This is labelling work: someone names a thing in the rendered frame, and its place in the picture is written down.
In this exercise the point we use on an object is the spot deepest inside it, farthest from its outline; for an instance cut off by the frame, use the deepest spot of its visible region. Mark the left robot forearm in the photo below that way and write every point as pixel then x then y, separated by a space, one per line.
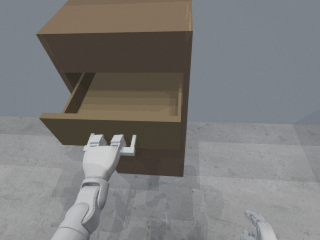
pixel 83 218

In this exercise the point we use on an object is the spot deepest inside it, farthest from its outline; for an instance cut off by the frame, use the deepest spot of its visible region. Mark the right robot hand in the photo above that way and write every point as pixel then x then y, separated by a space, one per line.
pixel 264 230

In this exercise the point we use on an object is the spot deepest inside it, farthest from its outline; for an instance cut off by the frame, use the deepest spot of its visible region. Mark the left robot hand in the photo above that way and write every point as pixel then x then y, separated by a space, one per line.
pixel 100 159

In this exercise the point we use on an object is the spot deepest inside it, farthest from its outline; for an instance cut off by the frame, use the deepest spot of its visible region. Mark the cabinet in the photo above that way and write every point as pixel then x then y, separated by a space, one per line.
pixel 126 36

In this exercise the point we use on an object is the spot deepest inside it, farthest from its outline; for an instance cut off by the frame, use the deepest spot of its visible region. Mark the handle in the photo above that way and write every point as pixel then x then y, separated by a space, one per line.
pixel 124 151

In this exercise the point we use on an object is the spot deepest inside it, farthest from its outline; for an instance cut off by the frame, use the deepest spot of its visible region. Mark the drawer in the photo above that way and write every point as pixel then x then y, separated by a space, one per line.
pixel 144 104

